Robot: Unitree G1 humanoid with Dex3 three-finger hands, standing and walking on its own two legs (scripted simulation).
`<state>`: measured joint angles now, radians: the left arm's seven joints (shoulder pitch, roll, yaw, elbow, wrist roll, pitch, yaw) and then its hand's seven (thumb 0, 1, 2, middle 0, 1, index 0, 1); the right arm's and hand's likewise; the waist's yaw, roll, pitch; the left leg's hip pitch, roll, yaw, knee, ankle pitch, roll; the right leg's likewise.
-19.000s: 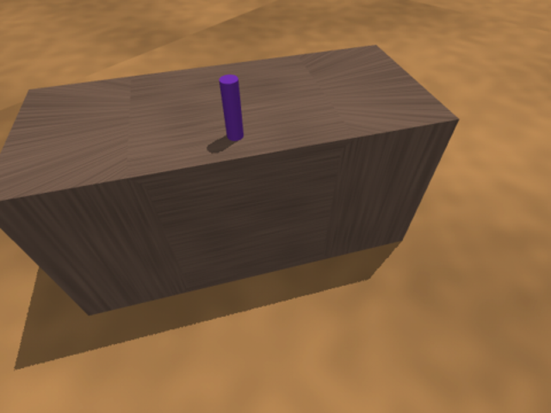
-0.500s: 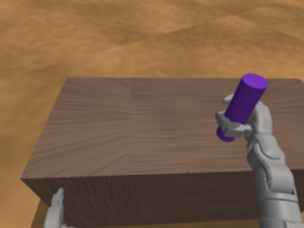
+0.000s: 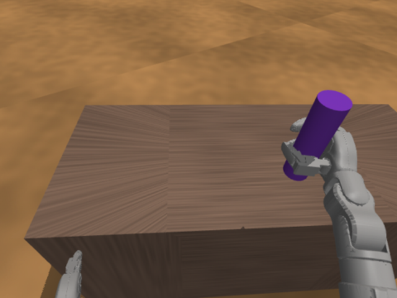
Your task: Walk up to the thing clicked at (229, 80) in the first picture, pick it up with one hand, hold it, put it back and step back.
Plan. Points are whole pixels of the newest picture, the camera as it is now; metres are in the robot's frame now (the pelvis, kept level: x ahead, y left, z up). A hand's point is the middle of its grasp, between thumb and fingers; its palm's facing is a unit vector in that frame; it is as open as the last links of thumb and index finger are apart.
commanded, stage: crouch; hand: right
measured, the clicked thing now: (311, 141) +0.33 -0.18 +0.19
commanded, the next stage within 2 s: lower in 1.10 s
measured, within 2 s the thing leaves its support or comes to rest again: neither
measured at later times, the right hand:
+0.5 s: hand (287, 162) +0.37 -0.19 +0.09, palm faces +0.18 +0.98 +0.01, open 6.7 cm
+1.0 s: hand (284, 161) +0.41 -0.20 +0.05, palm faces +0.15 +0.99 +0.01, open 6.7 cm
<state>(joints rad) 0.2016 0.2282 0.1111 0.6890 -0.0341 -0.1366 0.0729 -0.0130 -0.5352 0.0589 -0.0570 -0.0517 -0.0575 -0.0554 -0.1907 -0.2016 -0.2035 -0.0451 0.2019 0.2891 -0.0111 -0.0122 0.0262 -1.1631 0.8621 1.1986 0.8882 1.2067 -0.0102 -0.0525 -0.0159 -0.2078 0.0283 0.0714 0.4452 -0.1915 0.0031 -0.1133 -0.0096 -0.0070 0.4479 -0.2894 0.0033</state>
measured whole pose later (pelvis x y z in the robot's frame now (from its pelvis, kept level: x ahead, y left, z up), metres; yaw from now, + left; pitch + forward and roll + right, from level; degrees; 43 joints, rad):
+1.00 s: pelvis -0.02 -0.01 -0.02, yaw +2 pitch +8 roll +0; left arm 0.21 0.22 0.05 0.56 -0.01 -0.16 0.08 -0.01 -0.56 0.07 -0.06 -0.05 -0.06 -0.06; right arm -0.53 -0.34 -0.32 0.87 0.16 -0.29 0.09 -0.01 0.03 -1.17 0.88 1.17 0.91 1.18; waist 0.09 0.02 -0.05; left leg -0.53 0.02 0.04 0.61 -0.22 0.00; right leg -0.45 -0.02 -0.03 0.66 -0.35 0.00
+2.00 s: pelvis -0.03 -0.01 -0.07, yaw +2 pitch +18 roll +1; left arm 0.36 0.23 0.04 0.16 0.03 -0.12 0.02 -0.01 -0.55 0.07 -0.07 -0.05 -0.06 -0.06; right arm -0.65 -0.41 -0.44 1.06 0.09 -0.45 0.10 -0.01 0.03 -1.18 0.89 1.17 0.91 1.17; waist 0.16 0.04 -0.11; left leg -0.93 0.02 0.05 0.95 -0.33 0.00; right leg -0.86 -0.03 -0.01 1.04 -0.49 -0.01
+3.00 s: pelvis -0.03 -0.01 -0.09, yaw +2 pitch +19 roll +2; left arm 0.40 0.24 0.03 0.06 0.04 -0.08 0.01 -0.01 -0.54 0.06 -0.07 -0.05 -0.06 -0.06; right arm -0.65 -0.41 -0.45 1.04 0.09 -0.46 0.12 0.00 0.32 -0.32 0.78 0.54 0.78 0.54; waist 0.17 0.03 -0.13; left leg -1.01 0.02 0.06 1.04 -0.37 0.00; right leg -0.93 -0.03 0.00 1.13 -0.53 -0.01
